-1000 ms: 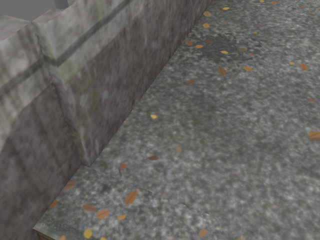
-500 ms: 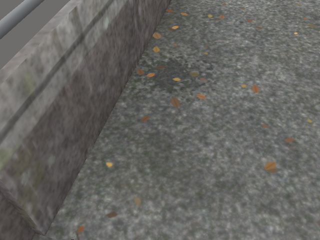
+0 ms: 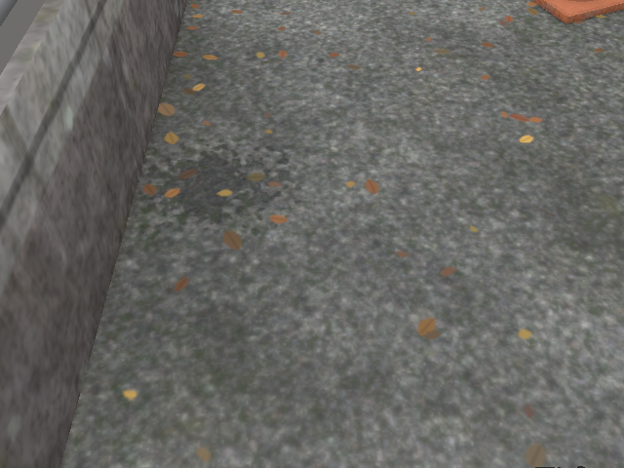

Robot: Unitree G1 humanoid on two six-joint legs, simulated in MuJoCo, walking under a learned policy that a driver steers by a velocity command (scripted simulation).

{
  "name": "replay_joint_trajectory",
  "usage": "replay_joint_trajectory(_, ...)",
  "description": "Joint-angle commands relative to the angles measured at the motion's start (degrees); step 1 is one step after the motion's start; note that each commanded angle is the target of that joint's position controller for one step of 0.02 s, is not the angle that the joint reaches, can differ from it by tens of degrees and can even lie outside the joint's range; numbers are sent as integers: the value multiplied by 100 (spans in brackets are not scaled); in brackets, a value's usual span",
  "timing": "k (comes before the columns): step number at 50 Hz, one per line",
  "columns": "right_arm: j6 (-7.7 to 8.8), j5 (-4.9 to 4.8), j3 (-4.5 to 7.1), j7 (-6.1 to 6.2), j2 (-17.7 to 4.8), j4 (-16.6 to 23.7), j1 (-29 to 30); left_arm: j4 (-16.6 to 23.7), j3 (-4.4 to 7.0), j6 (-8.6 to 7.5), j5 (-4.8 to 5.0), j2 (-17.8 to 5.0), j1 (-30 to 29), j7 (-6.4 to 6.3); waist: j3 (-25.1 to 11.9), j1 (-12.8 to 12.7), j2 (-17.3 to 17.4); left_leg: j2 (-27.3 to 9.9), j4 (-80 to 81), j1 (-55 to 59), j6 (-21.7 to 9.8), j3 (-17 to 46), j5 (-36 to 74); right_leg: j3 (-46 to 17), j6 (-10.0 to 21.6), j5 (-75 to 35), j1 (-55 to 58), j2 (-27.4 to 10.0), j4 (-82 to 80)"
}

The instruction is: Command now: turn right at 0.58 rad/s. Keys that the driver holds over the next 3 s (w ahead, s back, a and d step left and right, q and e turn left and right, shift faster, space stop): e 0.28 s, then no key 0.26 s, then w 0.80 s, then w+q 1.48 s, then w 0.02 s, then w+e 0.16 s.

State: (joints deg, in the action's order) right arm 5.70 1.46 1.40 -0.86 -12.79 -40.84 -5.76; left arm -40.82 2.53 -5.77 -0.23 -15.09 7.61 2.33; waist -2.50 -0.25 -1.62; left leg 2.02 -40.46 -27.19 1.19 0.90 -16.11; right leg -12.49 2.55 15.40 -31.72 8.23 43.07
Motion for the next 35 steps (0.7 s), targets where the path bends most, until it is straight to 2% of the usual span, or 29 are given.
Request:
replay_joint_trajectory(1, 289, 13, 438, 156, -1350, 534, -133, 617, 78, -32, -241, -420, -371, -63, -550, 417, 1037, -2278, 2330, 2660, -2409, 3807, -733, -112, -584, 1358, -2525, 32, 1889)
replay_joint_trajectory(2, 347, 29, 417, 223, -1227, 646, 110, 470, 66, -41, -256, -520, -205, -177, -612, 200, 488, -2611, 2328, 2404, -2354, 3814, -488, -80, -725, 1034, -2607, -417, 3114)
replay_joint_trajectory(3, 369, 10, 332, 269, -930, 797, 461, 286, 118, -25, -238, -620, -42, -278, -581, 59, 418, -2275, 2259, 2013, -2008, 3048, -560, 162, -846, 821, -2456, -643, 4115)
replay_joint_trajectory(4, 349, -101, 159, 273, -524, 922, 629, 255, 103, -2, -254, -514, -38, -367, -508, 21, 665, -1842, 2337, 1868, -1658, 2247, -411, 330, -815, 623, -2356, -624, 4370)
replay_joint_trajectory(5, 298, -125, 112, 354, -351, 828, 434, 398, 31, 11, -275, -360, -420, -392, -382, 103, 508, -1639, 2382, 1821, -1527, 1800, -155, 541, -796, 497, -2409, -590, 4507)
replay_joint_trajectory(6, 166, -62, 69, 402, -206, 795, 238, 541, -9, 6, -243, -313, -653, -373, -435, 241, 349, -1412, 2310, 2007, -1477, 1310, 316, 737, -821, 501, -2459, -470, 4193)
replay_joint_trajectory(9, -22, -18, 144, 444, -496, 807, -191, 593, 35, -81, -171, -375, -729, -190, -449, 359, 745, -1413, 2314, 2427, -1498, 840, 621, 829, -916, 373, -2393, -490, 3514)
replay_joint_trajectory(12, -69, 63, 158, 333, -650, 813, -462, 624, 48, -150, -221, -346, -797, -75, -340, 366, 773, -1619, 2480, 2217, -1520, 569, -41, 1080, -816, 343, -1989, -725, 2628)
replay_joint_trajectory(14, -63, 67, 200, 231, -788, 878, -317, 591, 62, -149, -258, -370, -732, 5, -183, 247, 726, -1596, 2536, 1833, -1375, 346, -473, 1176, -670, 279, -1319, -884, 1527)
replay_joint_trajectory(15, 9, 25, 206, 199, -879, 992, 14, 515, 76, -126, -269, -408, -642, 111, -92, 186, 853, -1412, 2551, 1152, -1273, 46, -525, 1491, -560, 324, -495, -820, 1251)
replay_joint_trajectory(16, 137, 94, 231, 170, -1004, 1019, 321, 525, 79, -118, -227, -400, -467, 210, -42, -59, 983, -1631, 2513, 627, -1177, 189, -503, 1166, -391, 70, 249, -1026, 1349)
replay_joint_trajectory(17, 190, 89, 221, 155, -945, 1043, 589, 481, 109, -109, -165, -489, -257, 232, -89, -202, 740, -1664, 2372, 537, -1188, 172, -537, 1152, -273, -84, 584, -1003, 939)
replay_joint_trajectory(18, 221, 52, 207, 144, -907, 1003, 796, 458, 113, -95, -76, -485, -77, 252, -49, -342, 610, -1652, 2121, 535, -1146, 96, -665, 1163, -135, -394, 936, -1021, 112)
replay_joint_trajectory(19, 204, -32, 166, 103, -812, 905, 939, 403, 142, -99, -1, -486, 94, 292, -34, -453, 415, -1582, 1782, 436, -1068, -3, -800, 1305, -44, -689, 1498, -959, -923)
replay_joint_trajectory(20, 148, -122, 93, 80, -528, 667, 601, 336, 175, -121, 16, -507, 197, 304, -146, -359, 155, -1463, 1318, 422, -842, -115, -985, 1365, 7, -925, 2086, -879, -1773)
replay_joint_trajectory(21, -209, -359, 36, 180, -300, 380, -712, 624, 130, 223, 391, -372, 353, 102, -599, -31, 354, -1004, -282, 531, -498, -787, -542, 448, 190, -1657, 2720, -1455, -2038)
replay_joint_trajectory(22, -247, -233, -60, 143, -112, 829, -512, 874, 144, 389, 227, -966, 103, -6, -641, 241, -1410, -413, -1338, -1458, 27, -531, -1718, -1497, 1121, -3754, 3897, -2569, -1598)
replay_joint_trajectory(23, -316, -280, -21, 215, -328, 891, -82, 939, 46, 448, 111, -549, 253, -41, -1042, -101, -1162, -589, -1832, -1522, 207, 165, -1921, -1843, 1619, -3194, 3592, -2766, -1713)
replay_joint_trajectory(24, -387, -313, 18, 236, -513, 944, 238, 1059, -70, 451, 19, -255, 57, -58, -822, -126, -730, -678, -2026, -1412, 294, 341, -1735, -1607, 1522, -2741, 3181, -2607, -1878)
replay_joint_trajectory(25, -464, -276, 16, 269, -432, 912, 287, 1157, -90, 457, -18, -231, -178, -107, -744, -52, -445, -718, -2101, -1293, 339, 410, -1554, -1352, 1337, -2423, 2869, -2471, -1938)
replay_joint_trajectory(26, -551, -210, 9, 302, -417, 899, 273, 1248, -117, 459, 9, -216, -341, -149, -586, -30, -379, -754, -2102, -1177, 376, 445, -1347, -1129, 1227, -2293, 2537, -2416, -1961)
replay_joint_trajectory(27, -600, -172, 38, 325, -460, 864, 192, 1301, -107, 461, -6, -310, -482, -204, -498, 54, -354, -741, -2235, -869, 384, 421, -1098, -906, 1152, -2257, 2081, -2333, -1992)
replay_joint_trajectory(28, -609, -145, 33, 327, -425, 763, -10, 1255, -134, 478, -34, -275, -363, -241, -574, 102, -248, -686, -2221, -604, 343, 321, -773, -680, 1071, -1447, 1819, -2140, -2125)
replay_joint_trajectory(29, -154, 263, 109, 99, -800, 480, -683, 934, 171, 40, -210, -879, 132, -128, 278, -8, -760, -379, -3572, -838, 415, 162, -576, -741, 1080, 1192, 638, -1912, -2679)
replay_joint_trajectory(30, -41, 305, 215, -10, -968, 289, -935, 731, 261, -100, -292, -1069, 321, -146, 356, -1, -718, -239, -4003, -1317, 442, 156, -653, -995, 1108, 1973, 752, -2019, -3072)
replay_joint_trajectory(31, 7, 290, 233, -67, -991, 233, -928, 621, 274, -136, -342, -1031, 503, -181, 328, -60, -580, -239, -4185, -1763, 413, 207, -590, -1188, 1159, 2238, 1082, -2153, -3160)
replay_joint_trajectory(33, 67, 223, 194, -46, -868, 291, -640, 512, 150, -194, -292, -590, 485, -246, -48, -133, -315, -436, -4116, -2211, 342, 377, -329, -1197, 1207, 1842, 1904, -2322, -2990)
replay_joint_trajectory(34, 57, 164, 178, -66, -762, 356, -583, 556, 78, -204, -237, -455, 328, -307, -258, -71, -231, -496, -3566, -1970, 383, 251, -290, -948, 1096, 1560, 2141, -2279, -2997)
replay_joint_trajectory(35, 42, 172, 170, -93, -683, 353, -649, 600, 66, -214, -210, -440, 106, -334, -293, 21, -238, -508, -2848, -1446, 406, 57, -249, -537, 937, 1207, 2075, -2070, -2997)
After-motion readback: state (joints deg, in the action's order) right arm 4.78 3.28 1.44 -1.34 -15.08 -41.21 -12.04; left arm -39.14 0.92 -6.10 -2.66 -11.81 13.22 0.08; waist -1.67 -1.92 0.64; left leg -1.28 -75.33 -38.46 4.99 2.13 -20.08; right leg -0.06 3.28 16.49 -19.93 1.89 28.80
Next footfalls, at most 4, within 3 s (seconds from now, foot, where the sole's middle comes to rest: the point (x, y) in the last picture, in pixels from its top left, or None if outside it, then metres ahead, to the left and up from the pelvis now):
0.40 right None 0.08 -0.12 -0.75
0.86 left None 0.14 0.11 -0.75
1.36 right None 0.47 -0.20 -0.75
1.84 left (346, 331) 0.84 -0.05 -0.75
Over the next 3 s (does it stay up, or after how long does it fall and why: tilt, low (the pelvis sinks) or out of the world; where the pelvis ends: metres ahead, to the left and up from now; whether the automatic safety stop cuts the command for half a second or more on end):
stays up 1.24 0.02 0.03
